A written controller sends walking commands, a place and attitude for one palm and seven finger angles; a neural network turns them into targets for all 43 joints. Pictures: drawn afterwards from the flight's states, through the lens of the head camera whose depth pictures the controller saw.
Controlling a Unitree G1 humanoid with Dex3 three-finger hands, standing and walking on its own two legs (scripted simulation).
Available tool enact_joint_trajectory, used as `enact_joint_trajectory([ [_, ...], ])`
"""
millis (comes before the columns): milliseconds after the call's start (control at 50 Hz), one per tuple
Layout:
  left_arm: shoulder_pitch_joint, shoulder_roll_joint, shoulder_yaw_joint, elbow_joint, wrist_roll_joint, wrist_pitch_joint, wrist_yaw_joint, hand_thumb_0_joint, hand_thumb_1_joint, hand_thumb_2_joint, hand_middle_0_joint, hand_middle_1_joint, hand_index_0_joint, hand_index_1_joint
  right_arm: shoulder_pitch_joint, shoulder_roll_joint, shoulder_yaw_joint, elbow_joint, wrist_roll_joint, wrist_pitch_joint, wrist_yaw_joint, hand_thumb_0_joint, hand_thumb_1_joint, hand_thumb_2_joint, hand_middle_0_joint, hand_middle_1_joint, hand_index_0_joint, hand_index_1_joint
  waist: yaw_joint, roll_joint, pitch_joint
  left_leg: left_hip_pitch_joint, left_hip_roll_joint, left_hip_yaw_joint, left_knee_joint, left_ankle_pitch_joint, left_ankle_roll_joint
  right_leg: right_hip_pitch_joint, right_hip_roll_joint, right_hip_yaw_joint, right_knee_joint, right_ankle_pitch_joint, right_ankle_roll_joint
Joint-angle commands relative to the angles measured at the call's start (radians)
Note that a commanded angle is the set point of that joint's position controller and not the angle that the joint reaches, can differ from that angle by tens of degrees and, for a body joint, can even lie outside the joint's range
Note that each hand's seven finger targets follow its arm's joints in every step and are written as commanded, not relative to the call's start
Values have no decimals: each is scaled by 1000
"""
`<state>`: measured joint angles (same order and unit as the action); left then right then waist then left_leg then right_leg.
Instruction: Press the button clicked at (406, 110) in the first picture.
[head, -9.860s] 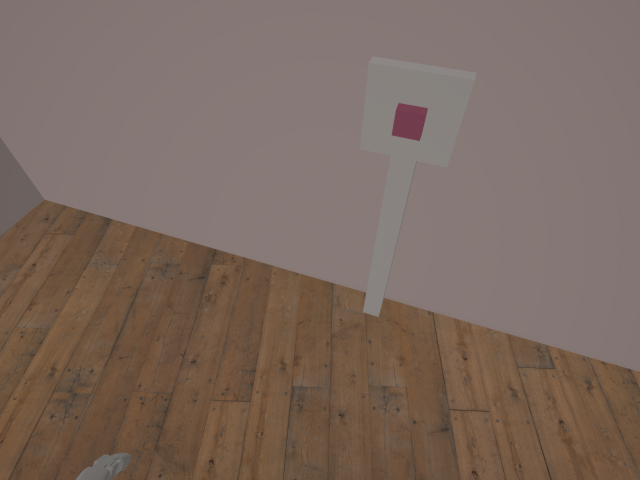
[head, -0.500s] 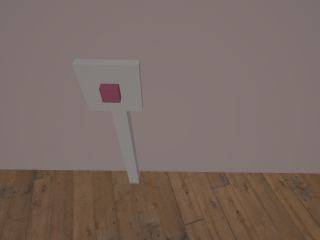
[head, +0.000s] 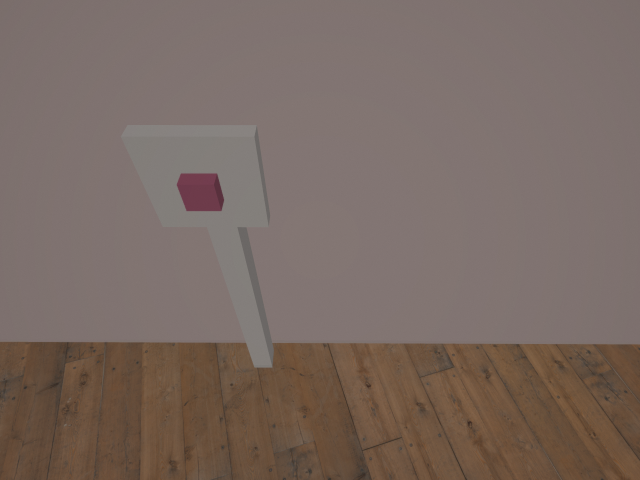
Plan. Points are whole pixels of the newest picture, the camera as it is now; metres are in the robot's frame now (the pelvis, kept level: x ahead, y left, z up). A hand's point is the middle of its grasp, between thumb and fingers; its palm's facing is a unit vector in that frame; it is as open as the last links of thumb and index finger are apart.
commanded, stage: come to a stop and stand still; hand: left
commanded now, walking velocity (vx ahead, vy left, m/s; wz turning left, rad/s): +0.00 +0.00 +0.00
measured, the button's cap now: (202, 191) +0.52 +0.23 +0.05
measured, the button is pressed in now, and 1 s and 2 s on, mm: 0 0 0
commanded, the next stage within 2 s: look again from close up in 0.90 s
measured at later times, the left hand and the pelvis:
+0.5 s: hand out of the picture +0.04 +0.15 -0.17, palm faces +0.02 -0.98 -0.21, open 7.4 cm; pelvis +0.05 -0.02 +0.00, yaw +0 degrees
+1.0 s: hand out of the picture +0.05 +0.14 -0.18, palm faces +0.05 -0.98 -0.19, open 7.4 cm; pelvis +0.06 -0.03 +0.00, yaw +1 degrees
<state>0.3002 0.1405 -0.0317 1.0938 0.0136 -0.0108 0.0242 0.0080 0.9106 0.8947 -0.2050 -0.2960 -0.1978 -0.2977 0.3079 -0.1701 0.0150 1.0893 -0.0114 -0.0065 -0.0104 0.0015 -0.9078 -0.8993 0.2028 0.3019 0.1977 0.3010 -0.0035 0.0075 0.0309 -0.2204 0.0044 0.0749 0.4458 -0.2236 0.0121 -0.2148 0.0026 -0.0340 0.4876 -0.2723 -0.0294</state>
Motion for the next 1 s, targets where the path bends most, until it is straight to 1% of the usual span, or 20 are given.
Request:
enact_joint_trajectory([
  [0, 47, 126, 27, -22, -4, -26, 7, 0, 900, 900, -200, -300, -200, -300, 36, -79, -10, -18, 1, -30, -14, 0, -900, -900, 200, 300, 200, 300, 4, -1, 2, 12, 93, -102, -77, 63, 22, -17, -102, 128, -117, 61, -25],
  [40, 50, 121, 26, -11, -4, -27, 8, 0, 900, 900, -200, -300, -200, -300, 33, -75, -9, -10, 0, -29, -17, 0, -900, -900, 200, 300, 200, 300, 6, -14, 11, 15, 94, -98, -66, 86, 21, -11, -104, 126, -115, 111, -26],
  [100, 58, 117, 27, -1, -4, -28, 10, 0, 900, 900, -200, -300, -200, -300, 36, -67, -9, 2, 1, -29, -20, 0, -900, -900, 200, 300, 200, 300, 6, -7, -4, 34, 96, -88, -57, 119, 18, 9, -109, 120, -107, 186, -26],
  [140, 56, 115, 28, 3, -3, -27, 11, 0, 900, 900, -200, -300, -200, -300, 32, -65, -11, 7, 0, -27, -22, 0, -900, -900, 200, 300, 200, 300, 5, -13, 12, 36, 97, -86, -50, 132, 15, 6, -107, 119, -104, 222, -26],
  [160, 54, 115, 29, 3, -3, -27, 11, 0, 900, 900, -200, -300, -200, -300, 37, -62, -10, 9, 1, -27, -23, 0, -900, -900, 200, 300, 200, 300, 5, -3, 13, 35, 98, -85, -54, 133, 15, 11, -108, 115, -104, 222, -26],
  [240, 59, 112, 31, 5, -2, -26, 13, 0, 900, 900, -200, -300, -200, -300, 30, -62, -10, 14, 0, -26, -26, 0, -900, -900, 200, 300, 200, 300, 7, -12, 12, 46, 101, -81, -46, 158, 14, 21, -106, 111, -100, 263, -25],
  [320, 53, 113, 33, 5, -1, -24, 15, 0, 900, 900, -200, -300, -200, -300, 26, -63, -11, 20, 0, -24, -28, 0, -900, -900, 200, 300, 200, 300, 5, -34, 14, 56, 103, -80, -45, 182, 12, 33, -103, 106, -95, 309, -24],
  [440, 60, 121, 39, 2, -2, -24, 18, 0, 900, 900, -200, -300, -200, -300, 17, -64, -11, 21, 0, -24, -32, 0, -900, -900, 200, 300, 200, 300, 8, -27, -16, 72, 101, -65, -26, 233, 7, 77, -112, 104, -83, 438, -21],
  [480, 65, 123, 40, 3, -3, -24, 19, 0, 900, 900, -200, -300, -200, -300, 13, -65, -10, 21, 0, -22, -34, 0, -900, -900, 200, 300, 200, 300, 9, -28, -17, 74, 101, -62, -24, 222, 4, 83, -116, 104, -87, 457, -21],
  [520, 63, 125, 42, 0, -2, -23, 20, 0, 900, 900, -200, -300, -200, -300, 14, -63, -12, 22, 0, -22, -35, 0, -900, -900, 200, 300, 200, 300, 8, -40, -22, 76, 102, -57, -19, 245, 3, 99, -112, 99, -81, 498, -18],
  [540, 64, 125, 43, -1, -3, -23, 20, 0, 900, 900, -200, -300, -200, -300, 11, -67, -11, 22, 0, -21, -36, 0, -900, -900, 200, 300, 200, 300, 11, -25, -11, 71, 100, -56, -14, 243, 2, 97, -116, 98, -83, 506, -15],
  [600, 67, 127, 44, 3, -3, -22, 21, 0, 900, 900, -200, -300, -200, -300, 10, -64, -11, 22, 1, -19, -38, 0, -900, -900, 200, 300, 200, 300, 9, -24, -12, 76, 101, -54, -15, 235, 0, 102, -118, 100, -87, 520, -16],
  [620, 69, 126, 44, 2, -3, -20, 21, 0, 900, 900, -200, -300, -200, -300, 9, -61, -11, 24, 1, -18, -38, 0, -900, -900, 200, 300, 200, 300, 11, -38, -8, 76, 101, -53, -13, 241, 0, 104, -115, 96, -88, 528, -10],
  [660, 74, 128, 46, 2, -3, -21, 23, 0, 900, 900, -200, -300, -200, -300, 10, -62, -11, 24, 1, -18, -39, 0, -900, -900, 200, 300, 200, 300, 11, -29, -16, 80, 100, -49, -6, 247, -1, 114, -119, 101, -89, 561, -6],
  [700, 70, 127, 47, 0, -4, -20, 22, 0, 900, 900, -200, -300, -200, -300, 13, -63, -12, 27, 1, -18, -40, 0, -900, -900, 200, 300, 200, 300, 8, -18, -22, 88, 104, -52, -15, 245, -2, 113, -117, 96, -89, 530, -14],
  [720, 65, 122, 47, -1, -2, -18, 22, 0, 900, 900, -200, -300, -200, -300, 13, -61, -12, 29, 1, -18, -40, 0, -900, -900, 200, 300, 200, 300, 8, -25, -9, 89, 105, -56, -14, 265, 0, 106, -108, 91, -88, 518, -14],
  [740, 69, 119, 47, -2, -3, -18, 22, 0, 900, 900, -200, -300, -200, -300, 12, -64, -12, 27, 1, -18, -41, 0, -900, -900, 200, 300, 200, 300, 10, -15, -8, 94, 107, -55, -15, 267, 1, 99, -110, 94, -91, 503, -14],
  [920, 78, 116, 48, 1, -2, -17, 22, 0, 900, 900, -200, -300, -200, -300, 18, -57, -12, 32, 1, -18, -42, 0, -900, -900, 200, 300, 200, 300, 11, -32, 3, 90, 106, -57, -18, 254, 2, 108, -108, 91, -101, 504, -9],
  [940, 83, 114, 48, 1, -3, -17, 23, 0, 900, 900, -200, -300, -200, -300, 20, -58, -12, 33, 1, -18, -43, 0, -900, -900, 200, 300, 200, 300, 12, -20, 6, 89, 106, -55, -18, 255, 2, 105, -111, 92, -102, 504, -8],
  [980, 77, 113, 47, 3, -4, -15, 21, 0, 900, 900, -200, -300, -200, -300, 25, -56, -11, 37, 1, -18, -43, 0, -900, -900, 200, 300, 200, 300, 10, -7, 15, 90, 109, -63, -31, 245, 4, 95, -108, 89, -104, 445, -18],
])
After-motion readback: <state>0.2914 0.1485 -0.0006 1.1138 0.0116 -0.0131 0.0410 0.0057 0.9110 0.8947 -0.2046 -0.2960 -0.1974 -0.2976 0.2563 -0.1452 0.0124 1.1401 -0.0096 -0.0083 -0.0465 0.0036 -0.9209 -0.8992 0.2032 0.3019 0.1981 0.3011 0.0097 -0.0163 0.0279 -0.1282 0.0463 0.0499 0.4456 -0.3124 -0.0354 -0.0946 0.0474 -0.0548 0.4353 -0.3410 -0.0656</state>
